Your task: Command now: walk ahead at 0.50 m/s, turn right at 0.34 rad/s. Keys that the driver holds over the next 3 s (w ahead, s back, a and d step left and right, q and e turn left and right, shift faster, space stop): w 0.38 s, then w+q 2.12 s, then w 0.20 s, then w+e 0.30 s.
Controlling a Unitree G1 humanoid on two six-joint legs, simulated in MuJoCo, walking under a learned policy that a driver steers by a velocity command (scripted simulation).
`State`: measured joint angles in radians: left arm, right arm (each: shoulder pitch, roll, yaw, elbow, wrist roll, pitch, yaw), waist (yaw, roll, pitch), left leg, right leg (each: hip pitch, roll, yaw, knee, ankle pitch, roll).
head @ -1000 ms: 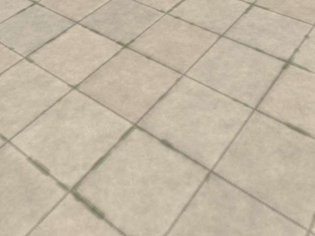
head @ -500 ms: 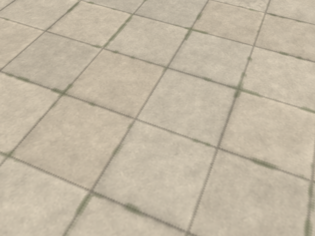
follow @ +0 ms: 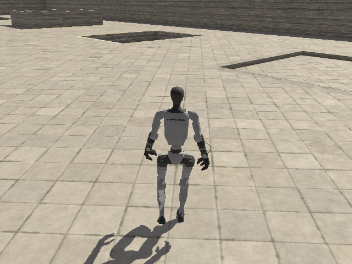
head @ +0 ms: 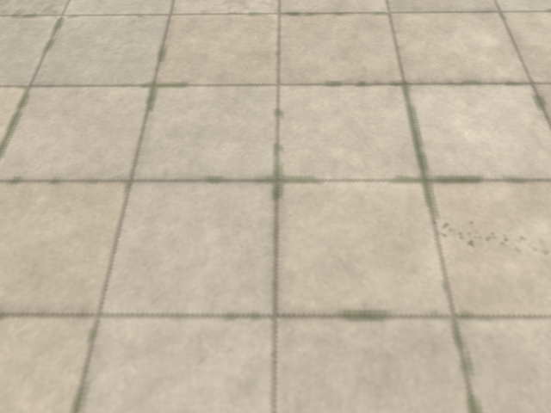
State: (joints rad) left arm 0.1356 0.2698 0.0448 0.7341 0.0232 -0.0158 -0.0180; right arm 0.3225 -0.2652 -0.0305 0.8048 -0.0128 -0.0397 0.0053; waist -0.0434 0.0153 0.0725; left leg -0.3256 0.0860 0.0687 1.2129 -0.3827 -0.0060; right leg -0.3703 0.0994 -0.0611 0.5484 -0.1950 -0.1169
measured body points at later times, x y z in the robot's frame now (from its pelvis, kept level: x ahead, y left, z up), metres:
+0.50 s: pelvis +0.29 +0.03 -0.01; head +0.32 +0.04 +0.44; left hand +0.25 +0.30 -0.15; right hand +0.46 -0.22 -0.10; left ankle +0.39 +0.10 -0.73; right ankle +0.08 -0.04 -0.68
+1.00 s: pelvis +0.56 +0.01 +0.00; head +0.59 +0.01 +0.45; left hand +0.72 +0.28 -0.08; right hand +0.61 -0.27 -0.13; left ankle +0.40 +0.10 -0.69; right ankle +0.67 -0.07 -0.73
